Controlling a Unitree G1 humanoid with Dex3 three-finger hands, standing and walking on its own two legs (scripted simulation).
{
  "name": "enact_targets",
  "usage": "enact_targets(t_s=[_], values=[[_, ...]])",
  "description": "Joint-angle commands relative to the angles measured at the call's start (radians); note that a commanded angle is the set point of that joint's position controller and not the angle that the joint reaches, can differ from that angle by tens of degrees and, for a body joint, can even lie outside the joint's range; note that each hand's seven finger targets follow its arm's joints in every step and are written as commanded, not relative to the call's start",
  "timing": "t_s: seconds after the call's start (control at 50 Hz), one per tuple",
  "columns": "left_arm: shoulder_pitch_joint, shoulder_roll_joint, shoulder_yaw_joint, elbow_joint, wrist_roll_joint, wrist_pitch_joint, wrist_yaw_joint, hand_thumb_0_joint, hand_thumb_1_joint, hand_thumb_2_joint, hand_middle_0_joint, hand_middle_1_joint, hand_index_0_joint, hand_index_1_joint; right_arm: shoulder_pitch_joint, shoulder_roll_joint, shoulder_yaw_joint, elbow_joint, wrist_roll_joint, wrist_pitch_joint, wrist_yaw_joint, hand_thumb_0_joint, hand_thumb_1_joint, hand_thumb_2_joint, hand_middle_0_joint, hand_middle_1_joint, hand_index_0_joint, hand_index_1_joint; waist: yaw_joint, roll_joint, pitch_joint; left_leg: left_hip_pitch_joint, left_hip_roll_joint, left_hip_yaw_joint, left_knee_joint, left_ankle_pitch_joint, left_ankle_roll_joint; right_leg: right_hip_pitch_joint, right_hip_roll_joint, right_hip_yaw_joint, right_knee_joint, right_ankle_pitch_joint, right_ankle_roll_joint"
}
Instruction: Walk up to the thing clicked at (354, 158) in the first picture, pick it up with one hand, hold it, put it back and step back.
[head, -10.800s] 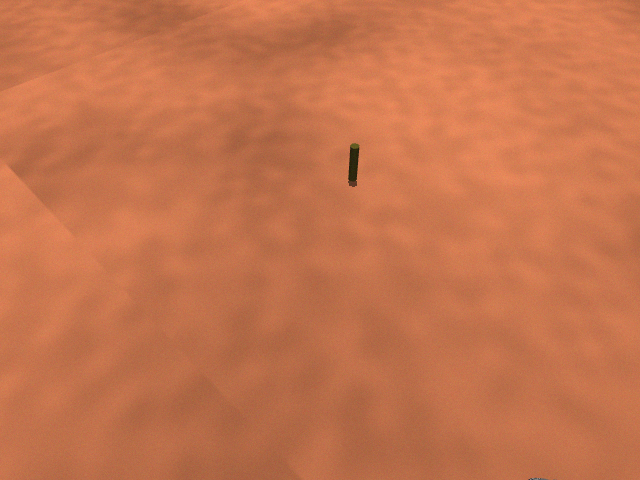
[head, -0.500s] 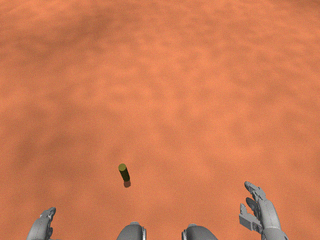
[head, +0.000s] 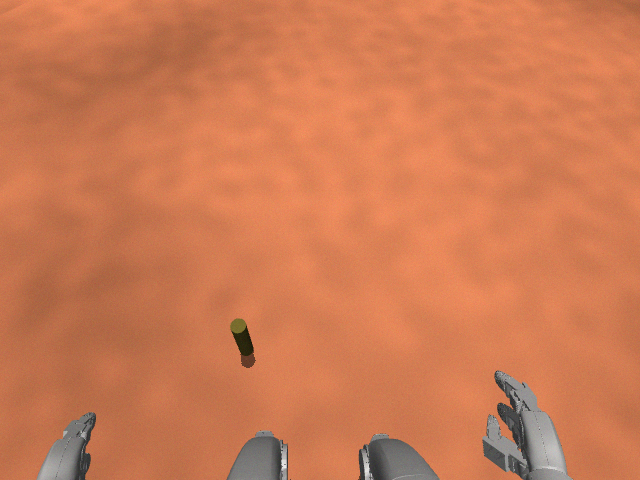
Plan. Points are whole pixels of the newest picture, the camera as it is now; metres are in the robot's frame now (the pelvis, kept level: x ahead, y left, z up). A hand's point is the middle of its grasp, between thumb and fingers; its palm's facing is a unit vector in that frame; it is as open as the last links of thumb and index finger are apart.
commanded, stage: go down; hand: left
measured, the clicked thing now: (242, 338) +0.49 +0.19 -0.60
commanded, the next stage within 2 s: approach in 1.62 s
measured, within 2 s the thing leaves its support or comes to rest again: neither
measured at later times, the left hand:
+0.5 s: hand (121, 369) +0.30 +0.33 -0.20, palm faces +0.13 -0.98 -0.17, open 17.0 cm
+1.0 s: hand (124, 335) +0.38 +0.36 -0.25, palm faces +0.12 -0.99 -0.08, open 17.1 cm
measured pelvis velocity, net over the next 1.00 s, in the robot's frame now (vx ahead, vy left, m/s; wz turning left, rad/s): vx -0.08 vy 0.00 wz -0.11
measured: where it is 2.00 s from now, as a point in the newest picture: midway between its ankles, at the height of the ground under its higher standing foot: outside the picture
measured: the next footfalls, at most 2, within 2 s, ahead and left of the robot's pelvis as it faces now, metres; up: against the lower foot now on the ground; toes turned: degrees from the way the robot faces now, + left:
none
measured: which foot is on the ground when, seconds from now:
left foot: down 0.00-1.00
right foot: down 0.00-1.00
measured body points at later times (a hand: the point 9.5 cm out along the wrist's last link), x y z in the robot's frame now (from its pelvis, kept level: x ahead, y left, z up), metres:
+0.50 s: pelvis -0.05 +0.00 -0.15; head +0.12 +0.03 +0.27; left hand +0.29 +0.38 -0.19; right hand +0.08 -0.28 -0.25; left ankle +0.02 +0.11 -0.66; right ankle +0.00 -0.13 -0.66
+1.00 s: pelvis -0.08 +0.00 -0.26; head +0.14 +0.04 +0.14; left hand +0.37 +0.41 -0.24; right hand +0.02 -0.29 -0.36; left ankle +0.01 +0.11 -0.66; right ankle +0.00 -0.13 -0.66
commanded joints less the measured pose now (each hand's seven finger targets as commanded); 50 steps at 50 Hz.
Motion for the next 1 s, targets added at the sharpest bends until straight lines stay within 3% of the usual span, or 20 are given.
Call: enact_targets(t_s=[0.0, 0.02, 0.1, 0.12, 0.16, 0.2, 0.24, 0.3, 0.32, 0.38, 0.44, 0.5, 0.52, 0.54, 0.58, 0.62, 0.68, 0.72, 0.8, 0.98], values=[[-0.184, 0.222, 0.128, -0.056, 0.001, -0.104, 0.010, 0.000, -0.473, 0.061, -0.085, -0.074, -0.088, -0.070, -0.026, -0.159, -0.060, -0.117, -0.005, -0.072, -0.010, 0.000, -0.834, -0.879, 0.201, 0.301, 0.200, 0.301, -0.016, 0.062, -0.089, 0.075, -0.001, -0.004, -0.127, 0.140, 0.009, -0.027, 0.010, 0.013, -0.097, 0.124, -0.025], [-0.209, 0.212, 0.130, -0.001, -0.009, -0.129, 0.001, 0.000, -0.496, 0.071, -0.089, -0.078, -0.088, -0.079, -0.014, -0.158, -0.057, -0.092, -0.006, -0.076, -0.005, 0.000, -0.841, -0.881, 0.200, 0.301, 0.200, 0.301, -0.017, 0.054, -0.083, 0.049, -0.001, -0.001, -0.109, 0.118, 0.010, -0.051, 0.009, 0.014, -0.076, 0.106, -0.024], [-0.419, 0.288, 0.173, 0.059, -0.033, -0.278, -0.065, 0.000, -0.502, 0.047, -0.098, -0.056, -0.097, -0.055, -0.032, -0.177, -0.067, -0.071, -0.009, -0.103, 0.010, 0.000, -0.880, -0.891, 0.200, 0.300, 0.200, 0.300, -0.016, 0.100, -0.145, -0.027, -0.003, 0.001, -0.040, 0.021, 0.008, -0.166, 0.002, 0.032, 0.018, 0.026, -0.029], [-0.458, 0.334, 0.207, 0.083, -0.044, -0.317, -0.089, 0.000, -0.502, 0.061, -0.096, -0.069, -0.096, -0.068, -0.037, -0.185, -0.070, -0.063, -0.006, -0.107, 0.014, 0.000, -0.890, -0.893, 0.200, 0.300, 0.200, 0.300, -0.007, 0.091, -0.181, -0.049, -0.005, 0.008, -0.006, 0.027, 0.011, -0.180, 0.000, 0.043, 0.041, 0.029, -0.028], [-0.538, 0.346, 0.217, 0.139, -0.058, -0.392, -0.132, 0.000, -0.516, 0.046, -0.098, -0.064, -0.094, -0.064, -0.036, -0.196, -0.070, -0.043, -0.007, -0.116, 0.026, 0.000, -0.898, -0.894, 0.200, 0.300, 0.200, 0.300, -0.008, 0.115, -0.269, -0.066, -0.004, 0.006, 0.059, 0.080, 0.009, -0.238, 0.003, 0.042, 0.124, 0.079, -0.032], [-0.586, 0.396, 0.271, 0.256, -0.068, -0.458, -0.168, 0.000, -0.386, 0.007, -0.070, 0.000, -0.055, 0.000, -0.029, -0.214, -0.063, -0.029, -0.010, -0.110, 0.035, 0.000, -0.899, -0.899, 0.200, 0.300, 0.200, 0.300, 0.009, 0.125, -0.298, -0.114, 0.000, -0.015, 0.110, 0.087, 0.005, -0.324, 0.002, 0.030, 0.206, 0.074, -0.037], [-0.597, 0.450, 0.324, 0.360, -0.084, -0.510, -0.206, 0.000, -0.401, 0.033, -0.058, 0.000, -0.047, 0.000, -0.025, -0.232, -0.060, -0.025, -0.007, -0.094, 0.047, 0.000, -0.891, -0.897, 0.200, 0.300, 0.200, 0.300, 0.036, 0.113, -0.354, -0.161, 0.000, -0.024, 0.158, 0.109, 0.005, -0.367, 0.002, 0.027, 0.260, 0.076, -0.042], [-0.663, 0.473, 0.346, 0.442, -0.100, -0.575, -0.274, 0.000, -0.418, 0.059, -0.048, -0.010, -0.041, -0.012, -0.022, -0.245, -0.058, -0.023, -0.011, -0.067, 0.063, 0.000, -0.868, -0.891, 0.200, 0.300, 0.200, 0.300, 0.056, 0.138, -0.441, -0.177, 0.003, -0.025, 0.221, 0.149, 0.003, -0.442, 0.005, 0.023, 0.323, 0.086, -0.047], [-0.679, 0.491, 0.358, 0.481, -0.104, -0.591, -0.295, 0.000, -0.409, 0.065, -0.042, -0.010, -0.035, -0.012, -0.018, -0.255, -0.058, -0.018, -0.010, -0.061, 0.068, 0.000, -0.864, -0.891, 0.200, 0.300, 0.200, 0.300, 0.051, 0.130, -0.455, -0.179, 0.005, -0.030, 0.244, 0.175, 0.005, -0.473, 0.007, 0.017, 0.345, 0.095, -0.049], [-0.719, 0.573, 0.436, 0.552, -0.123, -0.654, -0.350, 0.000, -0.404, 0.073, -0.027, -0.016, -0.022, -0.015, -0.026, -0.266, -0.049, 0.005, -0.016, -0.046, 0.082, 0.000, -0.873, -0.894, 0.200, 0.300, 0.200, 0.300, 0.073, 0.126, -0.483, -0.245, 0.006, -0.035, 0.318, 0.207, 0.006, -0.546, 0.013, 0.008, 0.422, 0.100, -0.052], [-0.860, 0.634, 0.473, 0.551, -0.139, -0.719, -0.403, 0.000, -0.404, 0.077, -0.015, -0.018, -0.014, -0.014, -0.018, -0.278, -0.044, 0.026, -0.023, -0.035, 0.091, 0.000, -0.881, -0.896, 0.201, 0.300, 0.200, 0.300, 0.042, 0.130, -0.534, -0.295, 0.011, -0.044, 0.387, 0.199, 0.010, -0.614, 0.014, 0.003, 0.493, 0.096, -0.052], [-1.006, 0.688, 0.494, 0.549, -0.151, -0.770, -0.446, 0.000, -0.356, 0.101, -0.013, -0.033, -0.014, -0.027, -0.012, -0.286, -0.039, 0.035, -0.031, -0.030, 0.088, 0.000, -0.870, -0.895, 0.201, 0.300, 0.200, 0.300, 0.014, 0.140, -0.556, -0.346, 0.014, -0.042, 0.432, 0.088, 0.012, -0.673, 0.014, 0.012, 0.516, 0.025, -0.047], [-1.036, 0.718, 0.509, 0.564, -0.153, -0.781, -0.457, 0.000, -0.367, 0.105, -0.011, -0.039, -0.014, -0.032, -0.019, -0.285, -0.036, 0.038, -0.034, -0.027, 0.086, 0.000, -0.868, -0.894, 0.201, 0.300, 0.200, 0.300, 0.013, 0.148, -0.545, -0.390, 0.012, -0.034, 0.449, 0.029, 0.014, -0.684, 0.012, 0.023, 0.517, -0.015, -0.046], [-1.068, 0.761, 0.533, 0.562, -0.155, -0.790, -0.466, 0.000, -0.376, 0.107, -0.012, -0.039, -0.013, -0.034, -0.001, -0.292, -0.031, 0.045, -0.034, -0.027, 0.086, 0.000, -0.868, -0.895, 0.201, 0.300, 0.200, 0.300, 0.010, 0.151, -0.577, -0.386, 0.014, -0.033, 0.468, 0.051, 0.015, -0.682, 0.013, 0.028, 0.527, 0.001, -0.044], [-1.084, 0.747, 0.524, 0.620, -0.163, -0.793, -0.497, 0.000, -0.391, 0.104, -0.014, -0.044, -0.017, -0.038, -0.007, -0.298, -0.023, 0.051, -0.041, -0.023, 0.086, 0.000, -0.866, -0.894, 0.201, 0.300, 0.200, 0.300, 0.005, 0.171, -0.586, -0.404, 0.013, -0.035, 0.493, 0.047, 0.013, -0.727, 0.015, 0.021, 0.559, -0.007, -0.048], [-1.120, 0.826, 0.561, 0.634, -0.159, -0.794, -0.515, 0.000, -0.411, 0.103, -0.020, -0.048, -0.019, -0.046, 0.010, -0.305, -0.015, 0.061, -0.044, -0.018, 0.084, 0.000, -0.868, -0.895, 0.200, 0.300, 0.200, 0.300, 0.011, 0.168, -0.615, -0.437, 0.011, -0.023, 0.536, 0.086, 0.016, -0.716, 0.015, 0.021, 0.577, 0.020, -0.046], [-1.153, 0.866, 0.583, 0.678, -0.160, -0.788, -0.541, 0.000, -0.423, 0.086, -0.024, -0.050, -0.027, -0.043, 0.014, -0.311, -0.002, 0.071, -0.051, -0.010, 0.088, 0.000, -0.870, -0.896, 0.201, 0.300, 0.200, 0.300, 0.017, 0.187, -0.626, -0.470, 0.014, -0.016, 0.575, 0.078, 0.014, -0.738, 0.016, 0.021, 0.608, 0.007, -0.046], [-1.171, 0.869, 0.575, 0.711, -0.157, -0.781, -0.552, 0.000, -0.428, 0.088, -0.020, -0.061, -0.030, -0.049, 0.007, -0.313, 0.002, 0.075, -0.052, -0.007, 0.089, 0.000, -0.866, -0.894, 0.201, 0.300, 0.200, 0.300, 0.007, 0.185, -0.573, -0.540, 0.014, -0.017, 0.591, 0.014, 0.015, -0.775, 0.018, 0.015, 0.629, -0.033, -0.048], [-1.217, 0.956, 0.625, 0.710, -0.159, -0.783, -0.567, 0.000, -0.467, 0.073, -0.029, -0.072, -0.040, -0.058, 0.009, -0.322, 0.019, 0.076, -0.054, 0.001, 0.098, 0.000, -0.875, -0.896, 0.201, 0.300, 0.200, 0.300, 0.012, 0.187, -0.611, -0.584, 0.017, -0.016, 0.642, 0.052, 0.017, -0.778, 0.022, 0.001, 0.685, -0.004, -0.047], [-1.323, 0.999, 0.626, 0.740, -0.152, -0.783, -0.596, 0.000, -0.509, 0.074, -0.028, -0.080, -0.042, -0.064, 0.012, -0.347, 0.035, 0.084, -0.064, 0.011, 0.104, 0.000, -0.876, -0.897, 0.201, 0.300, 0.200, 0.300, -0.022, 0.231, -0.571, -0.633, 0.027, -0.037, 0.711, 0.020, 0.012, -0.888, 0.024, -0.035, 0.783, -0.015, -0.051]])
